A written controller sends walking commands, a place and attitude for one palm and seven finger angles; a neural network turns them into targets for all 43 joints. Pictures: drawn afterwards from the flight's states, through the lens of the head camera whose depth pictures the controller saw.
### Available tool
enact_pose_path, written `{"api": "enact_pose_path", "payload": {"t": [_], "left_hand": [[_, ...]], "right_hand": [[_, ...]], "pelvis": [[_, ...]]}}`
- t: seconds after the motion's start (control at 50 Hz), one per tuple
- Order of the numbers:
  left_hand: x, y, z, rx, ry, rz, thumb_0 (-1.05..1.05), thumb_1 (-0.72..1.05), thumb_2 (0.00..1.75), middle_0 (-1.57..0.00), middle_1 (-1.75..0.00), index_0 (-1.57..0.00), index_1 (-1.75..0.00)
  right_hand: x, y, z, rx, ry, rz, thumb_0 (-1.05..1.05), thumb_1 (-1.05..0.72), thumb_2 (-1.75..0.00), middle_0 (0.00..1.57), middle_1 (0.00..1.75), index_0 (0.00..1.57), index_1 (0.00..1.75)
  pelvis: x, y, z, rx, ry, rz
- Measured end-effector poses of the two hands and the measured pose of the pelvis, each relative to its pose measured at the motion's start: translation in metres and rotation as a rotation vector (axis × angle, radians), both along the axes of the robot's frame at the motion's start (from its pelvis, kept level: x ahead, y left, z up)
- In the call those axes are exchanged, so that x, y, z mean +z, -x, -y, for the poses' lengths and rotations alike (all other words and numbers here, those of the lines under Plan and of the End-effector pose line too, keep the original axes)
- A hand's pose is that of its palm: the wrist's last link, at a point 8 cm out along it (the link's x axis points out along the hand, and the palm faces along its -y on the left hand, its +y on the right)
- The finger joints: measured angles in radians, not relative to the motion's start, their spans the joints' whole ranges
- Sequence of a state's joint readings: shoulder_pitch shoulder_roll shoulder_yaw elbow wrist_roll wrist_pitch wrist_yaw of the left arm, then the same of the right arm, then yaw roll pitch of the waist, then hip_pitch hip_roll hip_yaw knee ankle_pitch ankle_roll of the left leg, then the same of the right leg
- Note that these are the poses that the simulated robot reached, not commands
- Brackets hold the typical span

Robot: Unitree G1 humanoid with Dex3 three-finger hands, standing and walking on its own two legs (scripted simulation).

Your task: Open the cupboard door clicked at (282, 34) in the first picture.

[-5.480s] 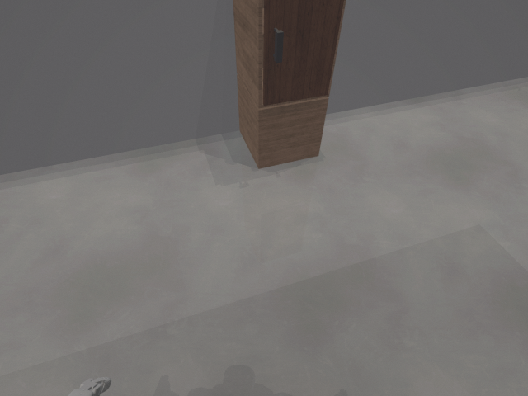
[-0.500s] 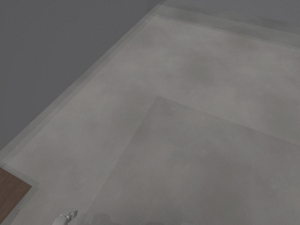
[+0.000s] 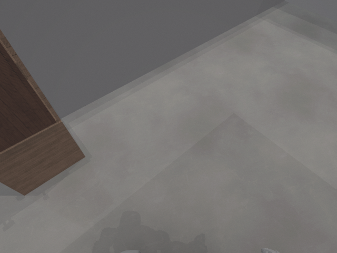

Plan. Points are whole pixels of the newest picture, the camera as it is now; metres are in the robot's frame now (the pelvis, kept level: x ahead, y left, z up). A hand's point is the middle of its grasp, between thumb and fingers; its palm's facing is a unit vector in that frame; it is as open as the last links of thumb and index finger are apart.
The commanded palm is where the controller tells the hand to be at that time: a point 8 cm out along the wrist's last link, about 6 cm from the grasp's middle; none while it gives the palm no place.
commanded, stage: turn to face it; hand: left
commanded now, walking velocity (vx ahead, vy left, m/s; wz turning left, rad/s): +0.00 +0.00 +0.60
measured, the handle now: out of the picture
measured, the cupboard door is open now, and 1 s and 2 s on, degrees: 0 0 0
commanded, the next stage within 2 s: take the last steps up to it in 1.26 s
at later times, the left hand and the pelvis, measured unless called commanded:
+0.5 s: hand out of the picture +0.10 +0.21 -0.13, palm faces +0.25 -0.92 -0.29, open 7.4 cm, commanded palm none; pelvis +0.01 -0.02 +0.00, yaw +16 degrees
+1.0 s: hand out of the picture -0.12 +0.20 -0.18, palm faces +0.58 -0.77 -0.25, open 7.4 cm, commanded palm none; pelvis -0.02 +0.01 +0.00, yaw +34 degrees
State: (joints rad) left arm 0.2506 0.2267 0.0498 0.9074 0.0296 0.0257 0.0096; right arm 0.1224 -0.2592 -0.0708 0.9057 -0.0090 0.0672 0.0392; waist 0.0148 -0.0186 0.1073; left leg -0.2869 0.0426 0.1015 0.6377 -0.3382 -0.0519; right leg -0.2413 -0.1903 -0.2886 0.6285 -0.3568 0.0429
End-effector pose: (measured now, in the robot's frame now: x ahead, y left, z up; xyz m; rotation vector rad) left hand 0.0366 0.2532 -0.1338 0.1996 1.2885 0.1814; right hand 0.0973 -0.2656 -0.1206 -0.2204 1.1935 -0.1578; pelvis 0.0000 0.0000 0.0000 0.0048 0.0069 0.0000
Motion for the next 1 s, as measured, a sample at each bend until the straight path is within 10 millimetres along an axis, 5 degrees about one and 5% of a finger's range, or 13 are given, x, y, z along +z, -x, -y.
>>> {"api": "enact_pose_path", "payload": {"t": [0.1, 0.24, 0.42, 0.52, 0.64, 0.76, 0.84, 1.0], "left_hand": [[-0.009, 0.021, -0.033, 0.084, -0.009, -0.056, 0.01, 0.91, 0.89, -0.20, -0.30, -0.20, -0.30], [0.011, 0.003, -0.044, 0.128, -0.015, 0.046, 0.01, 0.91, 0.89, -0.19, -0.30, -0.19, -0.30], [0.029, -0.034, -0.023, 0.155, -0.046, 0.187, 0.01, 0.91, 0.89, -0.19, -0.30, -0.19, -0.30], [0.037, -0.033, 0.001, 0.175, -0.086, 0.246, 0.00, 0.91, 0.89, -0.20, -0.30, -0.20, -0.30], [0.048, 0.007, 0.021, 0.267, -0.093, 0.202, 0.00, 0.90, 0.89, -0.20, -0.30, -0.20, -0.30], [0.039, 0.058, 0.031, 0.386, -0.074, 0.134, 0.00, 0.90, 0.89, -0.20, -0.30, -0.20, -0.30], [0.027, 0.101, 0.032, 0.470, -0.048, 0.071, 0.00, 0.90, 0.89, -0.20, -0.30, -0.20, -0.30], [-0.013, 0.190, 0.016, 0.637, 0.018, -0.067, 0.00, 0.90, 0.89, -0.20, -0.30, -0.20, -0.30]], "right_hand": [[0.012, -0.026, -0.029, 0.082, 0.023, 0.059, 0.00, -0.91, -0.90, 0.20, 0.30, 0.20, 0.30], [0.020, -0.026, -0.045, 0.129, 0.019, 0.026, 0.00, -0.91, -0.90, 0.20, 0.30, 0.20, 0.30], [0.000, -0.014, -0.028, 0.159, -0.017, -0.052, 0.00, -0.91, -0.90, 0.20, 0.30, 0.20, 0.30], [-0.021, -0.018, -0.005, 0.180, -0.041, -0.090, 0.00, -0.91, -0.90, 0.20, 0.30, 0.20, 0.30], [-0.017, -0.038, 0.003, 0.258, -0.050, -0.109, 0.00, -0.91, -0.90, 0.20, 0.30, 0.20, 0.30], [-0.012, -0.061, -0.011, 0.361, -0.034, -0.125, 0.00, -0.91, -0.90, 0.20, 0.30, 0.19, 0.30], [-0.007, -0.084, -0.038, 0.448, -0.016, -0.102, 0.00, -0.91, -0.90, 0.20, 0.30, 0.19, 0.30], [0.008, -0.124, -0.123, 0.628, 0.012, 0.054, 0.00, -0.91, -0.90, 0.20, 0.30, 0.19, 0.30]], "pelvis": [[0.001, 0.000, -0.014, 0.046, 0.013, 0.002], [0.014, -0.002, -0.020, 0.122, 0.031, 0.001], [0.011, -0.005, 0.001, 0.229, 0.011, -0.001], [0.003, -0.008, 0.022, 0.293, -0.005, 0.003], [0.013, -0.009, 0.032, 0.386, -0.035, 0.019], [0.015, -0.007, 0.031, 0.470, -0.038, 0.020], [0.012, -0.002, 0.022, 0.517, -0.029, 0.015], [-0.003, 0.016, -0.010, 0.589, 0.004, 0.015]]}}
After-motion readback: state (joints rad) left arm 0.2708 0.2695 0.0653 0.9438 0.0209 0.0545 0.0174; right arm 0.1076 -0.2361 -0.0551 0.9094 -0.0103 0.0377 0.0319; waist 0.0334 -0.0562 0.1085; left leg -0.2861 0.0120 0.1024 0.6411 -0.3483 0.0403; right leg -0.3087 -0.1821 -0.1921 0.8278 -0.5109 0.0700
